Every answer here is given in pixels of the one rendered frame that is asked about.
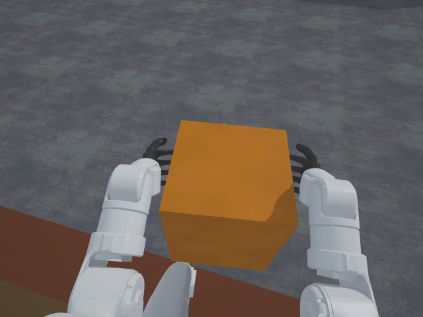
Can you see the carton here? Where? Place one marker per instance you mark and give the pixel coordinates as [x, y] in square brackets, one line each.
[229, 198]

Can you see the right robot hand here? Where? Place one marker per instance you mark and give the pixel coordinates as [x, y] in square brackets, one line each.
[309, 162]

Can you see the left robot hand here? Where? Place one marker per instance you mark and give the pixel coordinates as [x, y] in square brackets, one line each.
[153, 153]

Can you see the robot right upper arm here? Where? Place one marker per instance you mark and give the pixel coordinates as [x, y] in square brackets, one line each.
[325, 300]

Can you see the robot left upper arm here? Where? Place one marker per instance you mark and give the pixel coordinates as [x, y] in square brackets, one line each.
[107, 292]

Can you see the left robot thigh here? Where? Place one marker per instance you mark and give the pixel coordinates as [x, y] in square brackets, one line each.
[172, 294]

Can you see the left robot forearm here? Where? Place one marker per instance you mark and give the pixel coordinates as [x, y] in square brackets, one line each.
[121, 227]

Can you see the right robot forearm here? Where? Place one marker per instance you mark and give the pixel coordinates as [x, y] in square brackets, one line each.
[335, 238]

